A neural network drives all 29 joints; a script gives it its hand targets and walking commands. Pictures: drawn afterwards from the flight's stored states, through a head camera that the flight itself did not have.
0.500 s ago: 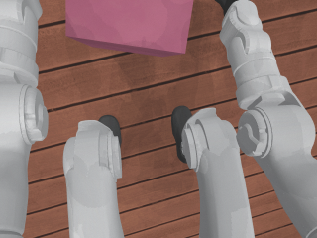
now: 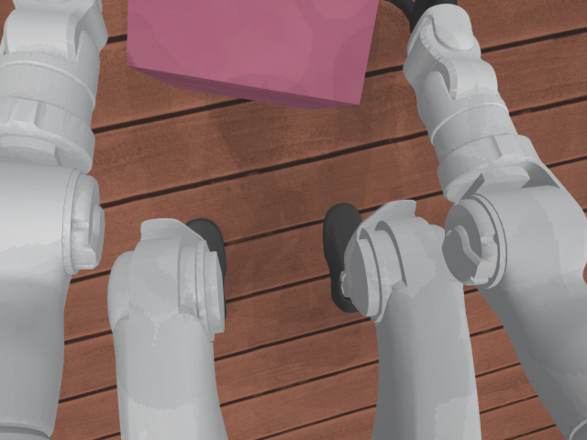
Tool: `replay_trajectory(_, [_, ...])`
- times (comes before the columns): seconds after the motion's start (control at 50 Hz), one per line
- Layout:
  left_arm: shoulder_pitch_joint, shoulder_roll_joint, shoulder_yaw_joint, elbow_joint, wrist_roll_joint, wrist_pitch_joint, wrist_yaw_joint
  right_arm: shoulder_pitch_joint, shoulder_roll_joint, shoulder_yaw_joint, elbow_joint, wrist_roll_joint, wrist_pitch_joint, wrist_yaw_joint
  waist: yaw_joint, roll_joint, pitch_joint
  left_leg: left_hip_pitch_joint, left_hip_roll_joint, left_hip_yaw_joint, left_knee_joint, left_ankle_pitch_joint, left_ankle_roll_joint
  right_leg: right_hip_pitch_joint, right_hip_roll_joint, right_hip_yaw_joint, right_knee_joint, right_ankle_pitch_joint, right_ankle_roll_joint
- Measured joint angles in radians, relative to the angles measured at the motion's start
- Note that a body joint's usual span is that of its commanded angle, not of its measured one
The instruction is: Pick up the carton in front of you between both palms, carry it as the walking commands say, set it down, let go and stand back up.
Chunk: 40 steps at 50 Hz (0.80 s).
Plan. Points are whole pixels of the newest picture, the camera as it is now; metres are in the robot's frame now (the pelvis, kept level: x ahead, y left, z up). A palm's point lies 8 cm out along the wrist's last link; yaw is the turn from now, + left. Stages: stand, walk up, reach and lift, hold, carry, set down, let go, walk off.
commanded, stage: reach and lift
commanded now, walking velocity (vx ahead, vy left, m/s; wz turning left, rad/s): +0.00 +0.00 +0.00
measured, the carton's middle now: (255, 4) +0.54 +0.03 -0.25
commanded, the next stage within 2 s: none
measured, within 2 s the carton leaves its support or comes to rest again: leaves its support in 0.38 s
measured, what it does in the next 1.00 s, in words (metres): rises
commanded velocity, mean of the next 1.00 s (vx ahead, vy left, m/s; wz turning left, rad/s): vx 0.00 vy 0.00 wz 0.00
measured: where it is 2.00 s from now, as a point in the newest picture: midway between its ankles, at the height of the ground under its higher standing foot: (279, 284)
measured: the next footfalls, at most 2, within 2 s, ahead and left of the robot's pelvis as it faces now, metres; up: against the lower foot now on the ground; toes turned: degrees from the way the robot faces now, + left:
none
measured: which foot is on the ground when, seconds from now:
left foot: down 0.00-1.00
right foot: down 0.00-1.00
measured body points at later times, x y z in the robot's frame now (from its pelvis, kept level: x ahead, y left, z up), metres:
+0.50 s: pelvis +0.01 +0.00 +0.00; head +0.36 +0.05 +0.27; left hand +0.56 +0.18 -0.17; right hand +0.55 -0.12 -0.15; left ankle +0.11 +0.12 -0.34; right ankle +0.13 -0.14 -0.34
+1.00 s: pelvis +0.00 -0.01 +0.11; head +0.26 +0.04 +0.47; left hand +0.51 +0.19 +0.03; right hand +0.51 -0.12 +0.04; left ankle +0.11 +0.12 -0.34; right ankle +0.13 -0.14 -0.34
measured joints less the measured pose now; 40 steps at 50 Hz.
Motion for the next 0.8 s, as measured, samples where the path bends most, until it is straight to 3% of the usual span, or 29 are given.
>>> replay_trajectory(0.12, [-0.052,-0.038,-0.012,0.022,0.005,0.003,0.003,-0.063,0.024,0.011,0.014,-0.007,0.003,-0.009,0.005,0.001,0.034,0.011,0.003,0.003,-0.014,0.014,0.001,0.008,0.006,0.004,-0.013,0.017,0.002])
replay_trajectory(0.18, [-0.076,-0.046,-0.006,0.047,0.029,0.010,0.011,-0.080,0.036,-0.039,0.020,-0.045,0.005,-0.032,0.010,-0.001,0.044,0.017,0.002,0.004,-0.016,0.016,0.000,0.013,0.009,0.007,-0.014,0.018,0.003])
replay_trajectory(0.28, [-0.091,-0.066,0.057,0.057,0.113,0.061,0.006,-0.076,0.054,-0.146,-0.008,-0.134,0.061,-0.012,0.013,0.000,0.030,0.012,0.001,0.007,0.002,0.007,0.003,0.008,0.018,0.013,0.005,0.008,0.008])
replay_trajectory(0.38, [-0.020,-0.096,0.109,-0.029,0.162,0.112,-0.003,-0.029,0.061,-0.187,-0.073,-0.164,0.117,0.013,0.016,-0.010,-0.015,-0.001,0.001,0.012,0.023,-0.014,0.004,-0.009,0.027,0.022,0.028,-0.012,0.013])
replay_trajectory(0.52, [0.133,-0.141,0.102,-0.214,0.136,0.171,0.027,0.102,0.116,-0.182,-0.243,-0.124,0.146,-0.033,0.011,-0.018,-0.114,-0.013,-0.021,0.011,0.011,-0.019,-0.008,-0.020,0.054,0.047,0.025,-0.028,0.029])
replay_trajectory(0.6, [0.209,-0.180,0.137,-0.320,0.157,0.223,0.026,0.214,0.156,-0.202,-0.369,-0.138,0.175,-0.027,0.018,-0.017,-0.191,0.004,-0.047,0.001,-0.028,-0.006,-0.029,-0.001,0.060,0.057,-0.003,-0.028,0.036])
replay_trajectory(0.66, [0.253,-0.220,0.194,-0.355,0.200,0.255,0.014,0.268,0.188,-0.237,-0.415,-0.182,0.202,-0.010,0.025,-0.010,-0.261,0.031,-0.062,-0.007,-0.076,0.008,-0.039,0.028,0.055,0.057,-0.045,-0.022,0.031])
replay_trajectory(0.8, [0.291,-0.297,0.365,-0.317,0.363,0.298,-0.029,0.290,0.252,-0.368,-0.400,-0.356,0.267,0.043,0.020,0.015,-0.393,0.113,-0.083,-0.022,-0.232,0.057,-0.047,0.111,0.051,0.058,-0.191,0.015,0.013])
